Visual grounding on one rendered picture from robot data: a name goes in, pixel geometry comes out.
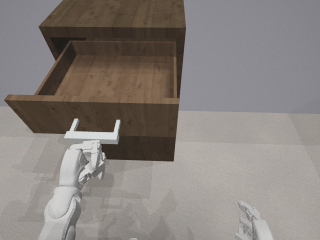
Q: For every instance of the left robot forearm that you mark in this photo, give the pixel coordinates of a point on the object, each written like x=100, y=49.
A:
x=61, y=214

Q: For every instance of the handle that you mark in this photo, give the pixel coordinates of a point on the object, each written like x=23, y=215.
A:
x=73, y=136

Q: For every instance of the robot left hand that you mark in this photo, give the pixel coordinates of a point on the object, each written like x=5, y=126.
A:
x=87, y=155

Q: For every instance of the robot right hand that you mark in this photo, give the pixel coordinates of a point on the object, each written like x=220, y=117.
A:
x=258, y=230

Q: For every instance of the cabinet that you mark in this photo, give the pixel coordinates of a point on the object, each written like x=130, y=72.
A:
x=122, y=20

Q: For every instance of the drawer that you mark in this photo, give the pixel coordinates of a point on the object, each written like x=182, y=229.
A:
x=100, y=82

